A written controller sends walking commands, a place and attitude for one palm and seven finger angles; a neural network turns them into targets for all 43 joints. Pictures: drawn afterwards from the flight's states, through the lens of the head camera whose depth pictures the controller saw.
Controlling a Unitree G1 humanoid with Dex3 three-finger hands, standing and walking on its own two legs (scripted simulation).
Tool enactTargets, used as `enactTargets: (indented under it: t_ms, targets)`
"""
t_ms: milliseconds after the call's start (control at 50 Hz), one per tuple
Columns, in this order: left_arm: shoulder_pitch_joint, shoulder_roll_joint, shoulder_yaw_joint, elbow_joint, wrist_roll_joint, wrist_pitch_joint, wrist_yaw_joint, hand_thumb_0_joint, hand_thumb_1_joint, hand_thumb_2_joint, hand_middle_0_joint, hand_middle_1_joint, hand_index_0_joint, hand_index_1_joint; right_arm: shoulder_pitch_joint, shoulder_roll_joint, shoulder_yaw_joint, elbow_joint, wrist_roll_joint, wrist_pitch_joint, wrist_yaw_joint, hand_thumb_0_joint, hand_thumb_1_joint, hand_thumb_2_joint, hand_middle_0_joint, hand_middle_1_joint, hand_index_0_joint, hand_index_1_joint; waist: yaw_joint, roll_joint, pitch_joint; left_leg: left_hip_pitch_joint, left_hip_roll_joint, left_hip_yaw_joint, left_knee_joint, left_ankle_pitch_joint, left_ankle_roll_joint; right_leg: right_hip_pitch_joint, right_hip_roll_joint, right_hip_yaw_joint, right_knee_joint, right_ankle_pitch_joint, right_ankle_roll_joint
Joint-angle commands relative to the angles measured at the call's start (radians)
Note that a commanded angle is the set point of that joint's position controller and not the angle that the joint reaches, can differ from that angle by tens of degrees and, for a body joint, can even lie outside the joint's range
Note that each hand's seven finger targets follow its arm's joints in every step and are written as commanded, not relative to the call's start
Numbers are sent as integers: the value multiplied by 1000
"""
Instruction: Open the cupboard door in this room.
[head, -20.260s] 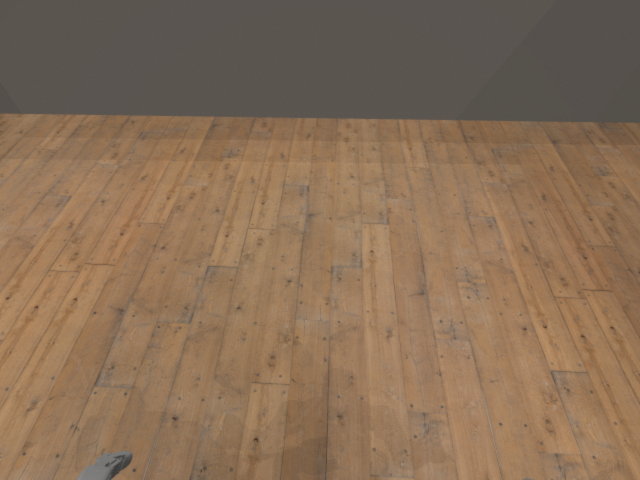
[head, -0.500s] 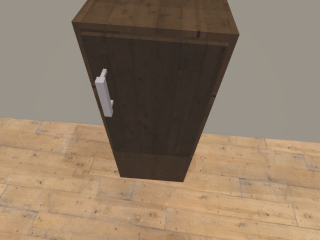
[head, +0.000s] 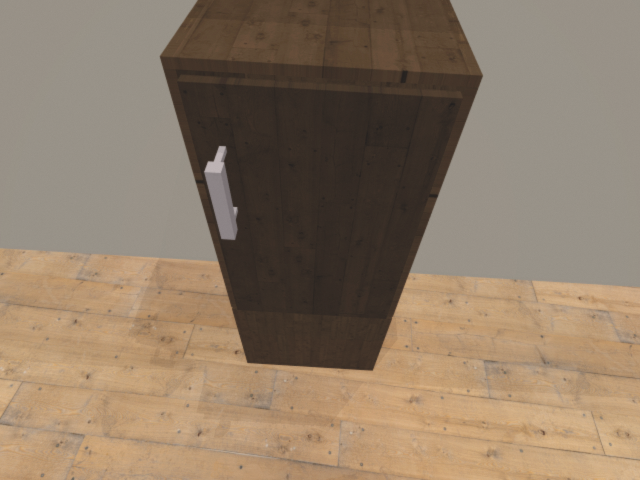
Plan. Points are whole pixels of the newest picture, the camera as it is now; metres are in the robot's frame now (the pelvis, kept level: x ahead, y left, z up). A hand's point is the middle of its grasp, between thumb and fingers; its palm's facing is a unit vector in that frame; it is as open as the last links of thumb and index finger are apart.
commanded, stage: come to a stop and stand still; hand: left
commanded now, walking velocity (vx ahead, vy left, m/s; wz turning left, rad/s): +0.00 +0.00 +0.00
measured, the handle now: (225, 194) +0.50 +0.19 +0.04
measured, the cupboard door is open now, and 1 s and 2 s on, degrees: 0 0 0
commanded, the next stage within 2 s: look again from close up in 1.08 s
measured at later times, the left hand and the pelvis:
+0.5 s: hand out of the picture +0.05 +0.23 -0.16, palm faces +0.03 -0.96 -0.28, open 7.4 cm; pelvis -0.01 +0.02 +0.00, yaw +1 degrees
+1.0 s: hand out of the picture -0.03 +0.25 -0.17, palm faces +0.00 -0.97 -0.26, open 7.4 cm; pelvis -0.03 +0.03 +0.00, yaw +1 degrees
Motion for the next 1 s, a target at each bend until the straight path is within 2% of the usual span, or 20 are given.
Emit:
enactTargets:
  t_ms: [0, 100, 120, 140, 160, 200, 220, 240, 260, 300, 360, 400, 420, 460, 500, 600, 640, 780, 900, 980]
  targets:
    - [63, 79, 9, -26, -3, -22, -5, 0, 900, 900, -200, -300, -200, -300, 66, -90, -5, -8, 2, -28, 0, 0, -900, -900, 200, 300, 200, 300, -4, 6, -28, 14, 138, -178, -176, -80, -8, -13, -115, 141, -136, -23, -8]
    - [84, 79, 0, 11, -7, -31, -6, 0, 900, 900, -200, -300, -200, -300, 98, -93, 6, 33, 3, -38, -1, 0, -900, -900, 200, 300, 200, 300, -1, 27, -20, 27, 136, -173, -202, -45, -13, 17, -119, 129, -150, 26, -9]
    - [50, 278, 5, -70, 16, -53, -6, 0, 900, 900, -200, -300, -200, -300, 60, -248, -21, -81, 1, -56, 5, 0, -900, -900, 200, 300, 200, 300, -23, 63, 51, 29, 81, -175, -132, 136, -39, 10, -106, 105, -104, 103, -25]
    - [39, 244, 42, -87, 4, -51, -4, 0, 900, 900, -200, -300, -200, -300, 74, -266, -41, -107, -7, -75, -3, 0, -900, -900, 200, 300, 200, 300, -21, 115, -143, 70, 117, -195, -58, 138, -19, 25, -135, 116, -38, 42, -36]
    - [45, 190, 37, -72, 5, -47, -2, 0, 900, 900, -200, -300, -200, -300, 85, -209, -37, -88, -10, -71, -10, 0, -900, -900, 200, 300, 200, 300, -27, 139, -196, 89, 125, -196, -45, 152, -10, 29, -130, 106, -27, 70, -43]
    - [71, 150, 22, -81, -2, -36, -2, 0, 900, 900, -200, -300, -200, -300, 121, -173, -27, -99, -8, -55, -12, 0, -900, -900, 200, 300, 200, 300, -24, 86, -165, 39, 122, -198, -41, 50, 3, 24, -126, 99, -36, 39, -41]
    - [64, 154, 20, -87, 0, -35, -2, 0, 900, 900, -200, -300, -200, -300, 123, -175, -23, -107, -11, -53, -9, 0, -900, -900, 200, 300, 200, 300, -22, 22, -130, 2, 118, -197, -33, 55, 8, 24, -124, 104, -38, 53, -42]
    - [57, 158, 23, -89, 0, -32, -1, 0, 900, 900, -200, -300, -200, -300, 125, -179, -25, -107, -8, -48, -8, 0, -900, -900, 200, 300, 200, 300, -23, -1, -80, -27, 111, -190, -36, 17, 7, 3, -129, 110, -41, 27, -44]
    - [49, 162, 26, -95, 0, -30, -1, 0, 900, 900, -200, -300, -200, -300, 125, -186, -28, -111, -7, -45, -8, 0, -900, -900, 200, 300, 200, 300, -24, -17, -27, -50, 110, -189, -45, -5, 6, -27, -127, 117, -44, 7, -47]
    - [42, 182, 29, -106, 0, -30, -2, 0, 900, 900, -200, -300, -200, -300, 123, -210, -32, -114, -4, -46, -7, 0, -900, -900, 200, 300, 200, 300, -22, -3, 10, -55, 115, -195, -60, 8, 11, -47, -119, 116, -37, 20, -46]
    - [43, 197, 27, -114, -2, -31, -1, 0, 900, 900, -200, -300, -200, -300, 112, -224, -27, -111, -3, -47, -2, 0, -900, -900, 200, 300, 200, 300, -14, -3, 18, -56, 119, -194, -76, 20, 13, -31, -115, 118, -38, 36, -38]
    - [33, 212, 30, -118, -3, -32, -2, 0, 900, 900, -200, -300, -200, -300, 93, -245, -29, -109, -2, -48, -1, 0, -900, -900, 200, 300, 200, 300, -12, 6, 2, -41, 126, -193, -89, 12, 14, -22, -114, 121, -45, 37, -34]
    - [36, 211, 28, -123, -1, -31, -2, 0, 900, 900, -200, -300, -200, -300, 94, -237, -25, -105, -2, -50, 1, 0, -900, -900, 200, 300, 200, 300, -7, 10, -9, -35, 125, -191, -91, 42, 15, -4, -113, 116, -44, 61, -32]
    - [30, 219, 27, -119, -3, -30, -3, 0, 900, 900, -200, -300, -200, -300, 75, -246, -23, -100, -2, -48, 4, 0, -900, -900, 200, 300, 200, 300, -7, 5, -16, -28, 125, -190, -105, 4, 12, 0, -117, 120, -58, 38, -27]
    - [13, 234, 27, -119, -2, -30, -5, 0, 900, 900, -200, -300, -200, -300, 55, -263, -26, -98, -1, -46, 7, 0, -900, -900, 200, 300, 200, 300, -9, 2, 5, -31, 127, -201, -136, -68, 10, -17, -118, 126, -79, -1, -26]
    - [-4, 253, 27, -113, 3, -29, -10, 0, 900, 900, -200, -300, -200, -300, 27, -288, -30, -88, -2, -44, 14, 0, -900, -900, 200, 300, 200, 300, -9, 19, 6, -35, 134, -217, -191, -169, 4, -10, -116, 119, -104, -36, -18]
    - [0, 256, 26, -107, 4, -29, -11, 0, 900, 900, -200, -300, -200, -300, 23, -293, -30, -82, -1, -45, 15, 0, -900, -900, 200, 300, 200, 300, -7, 23, -11, -26, 139, -220, -204, -172, 3, 3, -116, 113, -105, -24, -15]
    - [13, 263, 22, -68, 6, -27, -14, 0, 900, 900, -200, -300, -200, -300, 6, -309, -32, -55, 2, -40, 18, 0, -900, -900, 200, 300, 200, 300, -6, 37, -9, -23, 143, -232, -243, -234, -4, 1, -118, 108, -127, -47, -8]
    - [35, 259, 18, -34, 9, -23, -14, 0, 900, 900, -200, -300, -200, -300, 7, -313, -34, -28, 4, -33, 19, 0, -900, -900, 200, 300, 200, 300, -5, 36, 13, -37, 147, -243, -272, -285, -10, -6, -114, 102, -129, -69, -1]
    - [56, 256, 16, -13, 8, -23, -13, 0, 900, 900, -200, -300, -200, -300, 12, -312, -34, -10, 7, -32, 18, 0, -900, -900, 200, 300, 200, 300, -1, 45, -5, -26, 150, -248, -280, -281, -13, 10, -114, 98, -124, -46, 1]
